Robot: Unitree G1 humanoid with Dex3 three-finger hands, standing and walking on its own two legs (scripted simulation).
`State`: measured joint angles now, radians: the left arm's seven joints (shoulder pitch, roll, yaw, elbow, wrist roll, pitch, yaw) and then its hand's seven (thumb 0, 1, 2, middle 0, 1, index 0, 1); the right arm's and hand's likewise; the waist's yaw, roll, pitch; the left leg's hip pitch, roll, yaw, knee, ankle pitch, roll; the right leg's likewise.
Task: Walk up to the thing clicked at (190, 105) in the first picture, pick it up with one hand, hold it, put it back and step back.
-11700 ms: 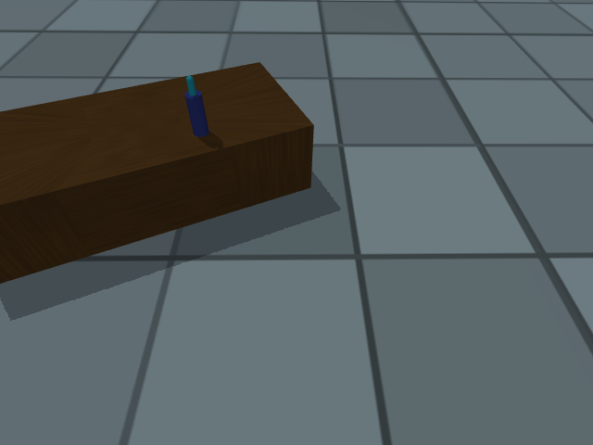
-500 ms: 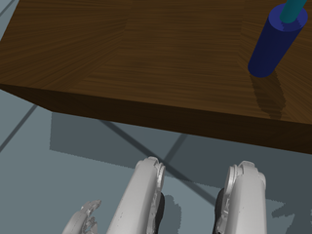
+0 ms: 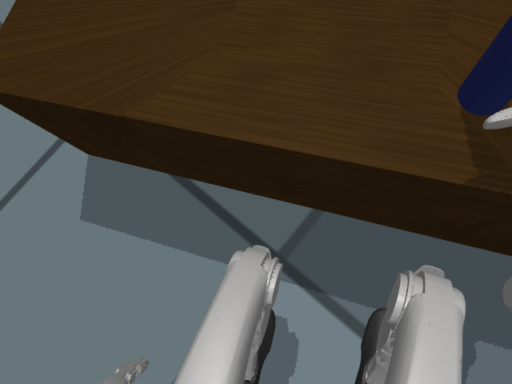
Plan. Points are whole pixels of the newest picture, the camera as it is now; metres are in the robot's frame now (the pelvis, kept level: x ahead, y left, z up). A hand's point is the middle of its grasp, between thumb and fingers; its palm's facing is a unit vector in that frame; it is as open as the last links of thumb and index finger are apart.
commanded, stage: close in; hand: right
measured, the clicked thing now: out of the picture +0.56 -0.24 +0.06
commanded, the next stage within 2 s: rest palm in 0.18 s
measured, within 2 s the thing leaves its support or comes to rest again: leaves its support in 1.42 s
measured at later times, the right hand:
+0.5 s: hand out of the picture +0.56 -0.25 +0.02, palm faces +0.17 +0.99 -0.01, open 17.2 cm
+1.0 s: hand out of the picture +0.58 -0.25 +0.02, palm faces +0.19 +0.98 -0.02, open 9.6 cm
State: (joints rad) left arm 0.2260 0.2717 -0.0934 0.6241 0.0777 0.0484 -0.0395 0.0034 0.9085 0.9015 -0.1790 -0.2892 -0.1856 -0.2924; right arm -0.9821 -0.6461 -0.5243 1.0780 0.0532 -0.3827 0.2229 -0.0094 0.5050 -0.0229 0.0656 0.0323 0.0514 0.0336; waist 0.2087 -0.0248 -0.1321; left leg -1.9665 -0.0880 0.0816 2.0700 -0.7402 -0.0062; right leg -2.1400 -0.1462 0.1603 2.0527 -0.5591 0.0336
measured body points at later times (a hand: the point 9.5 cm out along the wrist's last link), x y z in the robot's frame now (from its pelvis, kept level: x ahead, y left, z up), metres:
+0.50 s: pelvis +0.01 +0.00 +0.00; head +0.24 -0.06 +0.38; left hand +0.09 +0.26 -0.12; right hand +0.54 -0.30 +0.02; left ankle +0.07 +0.11 -0.39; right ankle +0.10 -0.16 -0.39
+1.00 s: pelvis +0.00 +0.00 +0.00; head +0.24 -0.06 +0.38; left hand +0.05 +0.26 -0.11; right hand +0.56 -0.30 +0.02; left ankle +0.07 +0.11 -0.39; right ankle +0.10 -0.16 -0.39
